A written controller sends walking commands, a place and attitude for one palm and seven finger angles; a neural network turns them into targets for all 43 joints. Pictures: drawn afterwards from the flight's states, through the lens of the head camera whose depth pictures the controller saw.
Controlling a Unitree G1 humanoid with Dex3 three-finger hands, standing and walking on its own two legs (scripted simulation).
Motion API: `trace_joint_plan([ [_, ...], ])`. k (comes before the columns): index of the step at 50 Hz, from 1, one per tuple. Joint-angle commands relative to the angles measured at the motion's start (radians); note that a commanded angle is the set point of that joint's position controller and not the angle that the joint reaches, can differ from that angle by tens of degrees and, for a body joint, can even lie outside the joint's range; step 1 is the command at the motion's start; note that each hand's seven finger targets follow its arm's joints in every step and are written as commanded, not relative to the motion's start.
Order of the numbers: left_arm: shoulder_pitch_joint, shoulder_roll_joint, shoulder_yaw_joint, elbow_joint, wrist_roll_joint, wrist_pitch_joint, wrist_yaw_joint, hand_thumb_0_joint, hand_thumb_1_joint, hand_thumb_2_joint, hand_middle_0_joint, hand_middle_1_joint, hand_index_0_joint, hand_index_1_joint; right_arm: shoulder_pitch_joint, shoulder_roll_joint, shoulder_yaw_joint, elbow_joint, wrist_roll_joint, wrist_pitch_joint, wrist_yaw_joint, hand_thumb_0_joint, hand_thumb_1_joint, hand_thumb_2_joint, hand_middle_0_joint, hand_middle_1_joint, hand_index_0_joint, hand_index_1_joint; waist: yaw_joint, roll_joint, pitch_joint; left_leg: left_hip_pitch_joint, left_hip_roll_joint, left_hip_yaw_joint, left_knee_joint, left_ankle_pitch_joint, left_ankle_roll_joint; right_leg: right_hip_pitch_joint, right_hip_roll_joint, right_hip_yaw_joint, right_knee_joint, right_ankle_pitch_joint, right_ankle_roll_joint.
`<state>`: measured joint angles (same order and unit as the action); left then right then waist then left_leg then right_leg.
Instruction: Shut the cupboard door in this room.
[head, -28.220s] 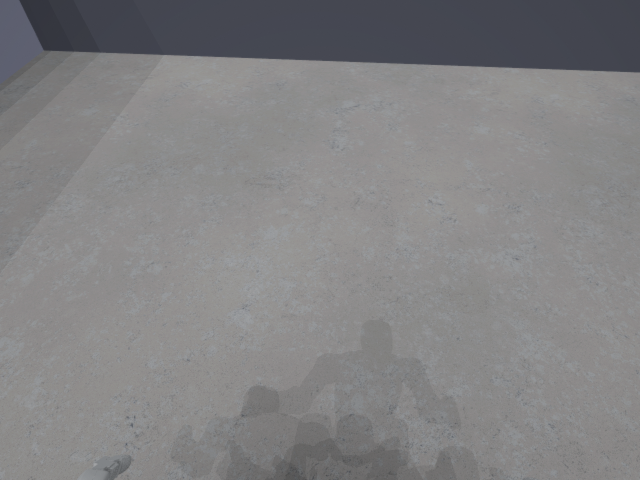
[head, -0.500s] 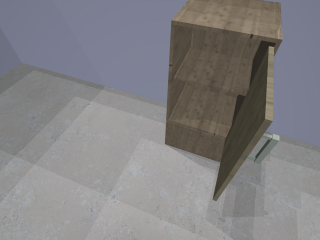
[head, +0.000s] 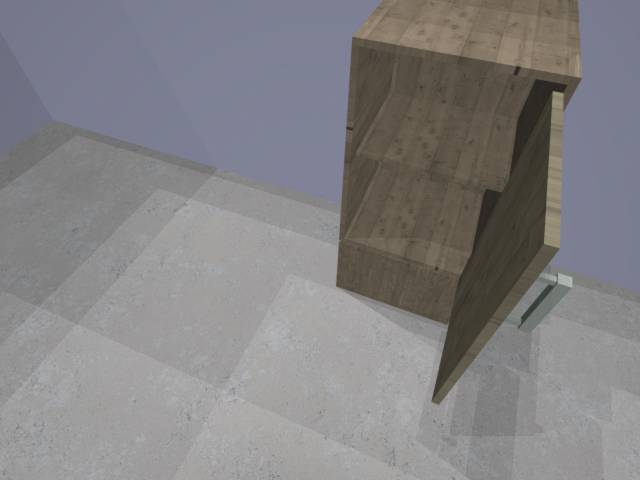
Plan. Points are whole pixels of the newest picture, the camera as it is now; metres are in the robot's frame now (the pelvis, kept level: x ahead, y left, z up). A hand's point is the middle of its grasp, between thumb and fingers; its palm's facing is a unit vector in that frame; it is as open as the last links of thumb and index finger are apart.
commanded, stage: stand and wait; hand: left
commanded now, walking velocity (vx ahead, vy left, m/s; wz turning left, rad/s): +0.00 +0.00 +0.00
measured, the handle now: (529, 301) +0.40 -0.30 -0.05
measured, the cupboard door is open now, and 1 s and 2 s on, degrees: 90 90 90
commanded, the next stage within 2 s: turn or walk to find it in 0.90 s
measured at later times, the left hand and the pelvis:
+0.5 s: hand out of the picture +0.07 +0.24 -0.16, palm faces +0.00 -0.94 -0.33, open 7.4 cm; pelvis +0.00 -0.01 +0.00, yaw +0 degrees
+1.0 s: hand out of the picture +0.08 +0.24 -0.15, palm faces -0.01 -0.94 -0.33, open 7.4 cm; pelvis +0.01 -0.01 +0.00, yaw +0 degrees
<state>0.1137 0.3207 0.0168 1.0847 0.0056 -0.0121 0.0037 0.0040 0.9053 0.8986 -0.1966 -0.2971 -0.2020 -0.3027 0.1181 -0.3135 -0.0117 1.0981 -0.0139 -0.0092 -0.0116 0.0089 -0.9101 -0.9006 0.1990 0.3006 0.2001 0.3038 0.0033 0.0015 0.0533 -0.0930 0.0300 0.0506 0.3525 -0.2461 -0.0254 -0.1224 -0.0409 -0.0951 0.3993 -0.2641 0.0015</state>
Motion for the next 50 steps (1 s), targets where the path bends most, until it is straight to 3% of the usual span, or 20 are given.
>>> trace_joint_plan([
  [1,0.003,0.190,0.029,-0.052,0.003,-0.016,0.013,0.000,0.900,0.900,-0.200,-0.300,-0.200,-0.300,-0.009,-0.169,-0.032,-0.050,0.004,-0.015,-0.008,0.000,-0.900,-0.900,0.200,0.300,0.200,0.300,0.000,-0.002,-0.088,0.026,0.113,-0.076,-0.015,0.350,0.020,0.034,-0.125,0.083,-0.036,0.368,-0.017],
  [23,-0.007,0.225,0.032,-0.042,0.002,-0.028,0.009,0.000,0.900,0.900,-0.200,-0.300,-0.200,-0.300,-0.027,-0.204,-0.032,-0.038,0.006,-0.025,-0.012,0.000,-0.900,-0.900,0.200,0.300,0.200,0.300,0.001,0.005,-0.085,0.052,0.116,-0.074,-0.062,0.311,0.023,0.072,-0.124,0.097,-0.100,0.370,-0.030],
  [24,-0.008,0.227,0.034,-0.042,0.003,-0.029,0.009,0.000,0.900,0.900,-0.200,-0.300,-0.200,-0.300,-0.025,-0.201,-0.032,-0.041,0.007,-0.024,-0.012,0.000,-0.900,-0.900,0.200,0.300,0.200,0.300,0.002,-0.014,-0.083,0.049,0.116,-0.077,-0.066,0.304,0.024,0.074,-0.123,0.095,-0.100,0.373,-0.031],
  [29,-0.014,0.233,0.033,-0.039,0.003,-0.026,0.005,0.000,0.900,0.900,-0.200,-0.300,-0.200,-0.300,-0.035,-0.211,-0.030,-0.042,0.006,-0.022,-0.011,0.000,-0.900,-0.900,0.200,0.300,0.200,0.300,0.002,-0.004,-0.051,0.037,0.115,-0.074,-0.080,0.252,0.024,0.054,-0.121,0.101,-0.119,0.320,-0.030],
  [35,-0.020,0.237,0.031,-0.042,0.002,-0.026,0.003,0.000,0.900,0.900,-0.200,-0.300,-0.200,-0.300,-0.032,-0.219,-0.028,-0.042,0.006,-0.025,-0.010,0.000,-0.900,-0.900,0.200,0.300,0.200,0.300,0.002,0.001,-0.063,0.036,0.116,-0.074,-0.085,0.246,0.023,0.062,-0.123,0.105,-0.123,0.312,-0.029],
  [45,-0.016,0.239,0.030,-0.041,0.002,-0.029,0.005,0.000,0.900,0.900,-0.200,-0.300,-0.200,-0.300,-0.028,-0.223,-0.029,-0.039,0.007,-0.029,-0.013,0.000,-0.900,-0.900,0.200,0.300,0.200,0.300,0.002,-0.006,-0.096,0.056,0.120,-0.070,-0.071,0.321,0.024,0.085,-0.124,0.102,-0.102,0.402,-0.032],
  [47,-0.022,0.239,0.032,-0.047,0.001,-0.026,0.007,0.000,0.900,0.900,-0.200,-0.300,-0.200,-0.300,-0.025,-0.220,-0.029,-0.043,0.006,-0.025,-0.012,0.000,-0.900,-0.900,0.200,0.300,0.200,0.300,0.002,0.005,-0.084,0.035,0.114,-0.078,-0.062,0.334,0.023,0.088,-0.126,0.087,-0.088,0.393,-0.029],
  [50,0.009,0.185,0.026,-0.047,-0.001,-0.007,0.013,0.000,0.900,0.900,-0.200,-0.300,-0.200,-0.300,0.000,-0.158,-0.019,-0.045,0.005,-0.010,-0.009,0.000,-0.900,-0.900,0.200,0.300,0.200,0.300,0.004,0.014,-0.069,-0.004,0.108,-0.075,-0.027,0.344,0.016,0.072,-0.133,0.061,-0.045,0.366,-0.014],
])
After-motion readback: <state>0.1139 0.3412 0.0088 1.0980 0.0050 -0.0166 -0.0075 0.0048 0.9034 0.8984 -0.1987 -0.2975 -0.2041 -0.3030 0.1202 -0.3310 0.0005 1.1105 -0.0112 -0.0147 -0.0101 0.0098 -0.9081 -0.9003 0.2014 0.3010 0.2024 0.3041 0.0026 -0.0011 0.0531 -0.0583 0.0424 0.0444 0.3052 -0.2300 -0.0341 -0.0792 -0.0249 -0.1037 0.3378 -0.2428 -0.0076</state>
